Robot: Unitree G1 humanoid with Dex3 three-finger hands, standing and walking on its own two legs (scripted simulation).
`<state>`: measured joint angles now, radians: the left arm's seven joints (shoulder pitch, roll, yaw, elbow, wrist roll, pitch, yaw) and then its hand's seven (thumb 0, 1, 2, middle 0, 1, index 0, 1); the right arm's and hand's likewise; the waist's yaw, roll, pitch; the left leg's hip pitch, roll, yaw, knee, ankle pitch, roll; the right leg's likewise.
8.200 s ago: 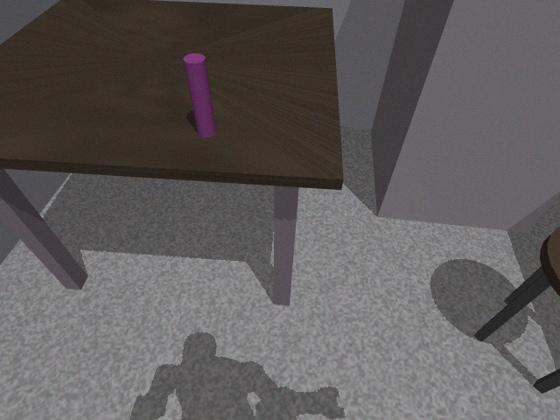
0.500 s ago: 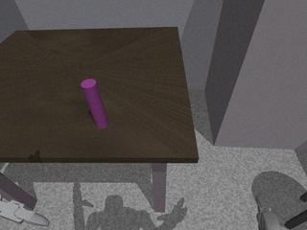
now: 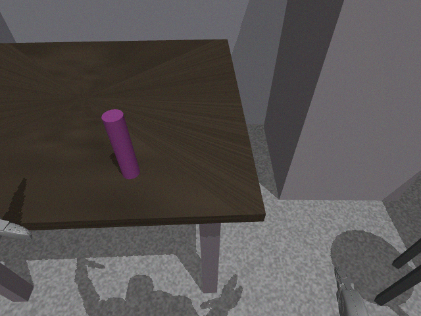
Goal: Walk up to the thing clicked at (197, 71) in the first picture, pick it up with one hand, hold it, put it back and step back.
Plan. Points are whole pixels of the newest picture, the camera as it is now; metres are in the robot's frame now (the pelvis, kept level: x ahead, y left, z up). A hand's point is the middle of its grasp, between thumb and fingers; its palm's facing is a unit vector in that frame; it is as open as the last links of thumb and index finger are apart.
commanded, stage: go down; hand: left
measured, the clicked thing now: (122, 147) +0.48 +0.20 +0.06
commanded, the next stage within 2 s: none
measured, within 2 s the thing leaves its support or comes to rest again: neither
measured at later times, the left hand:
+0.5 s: hand out of the picture +0.32 +0.36 +0.15, palm faces +0.19 -0.98 -0.05, open 17.3 cm
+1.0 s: hand out of the picture +0.35 +0.37 +0.15, palm faces +0.17 -0.99 +0.02, open 17.6 cm
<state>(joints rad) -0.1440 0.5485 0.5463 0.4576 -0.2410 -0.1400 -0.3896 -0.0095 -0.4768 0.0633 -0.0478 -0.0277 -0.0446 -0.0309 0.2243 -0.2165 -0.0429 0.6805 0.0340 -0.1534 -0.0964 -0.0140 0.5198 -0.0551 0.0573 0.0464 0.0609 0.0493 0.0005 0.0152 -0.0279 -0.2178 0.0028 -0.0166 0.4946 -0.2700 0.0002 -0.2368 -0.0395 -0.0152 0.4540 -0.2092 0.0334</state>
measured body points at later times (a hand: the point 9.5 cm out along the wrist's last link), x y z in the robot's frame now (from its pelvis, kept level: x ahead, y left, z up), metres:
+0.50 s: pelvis +0.00 +0.00 +0.00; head +0.00 +0.00 +0.45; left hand +0.30 +0.41 +0.16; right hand +0.16 -0.26 -0.08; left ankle +0.00 +0.12 -0.74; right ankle +0.02 -0.14 -0.74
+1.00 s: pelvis +0.01 +0.00 +0.00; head +0.03 +0.01 +0.45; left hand +0.34 +0.42 +0.15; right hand +0.16 -0.26 -0.08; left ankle +0.00 +0.12 -0.74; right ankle +0.02 -0.14 -0.74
